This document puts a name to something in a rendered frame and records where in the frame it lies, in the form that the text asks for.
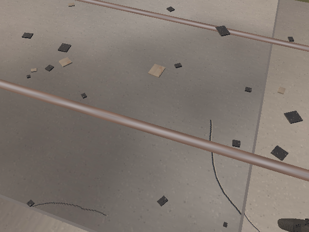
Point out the right robot hand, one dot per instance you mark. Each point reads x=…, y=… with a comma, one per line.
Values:
x=294, y=224

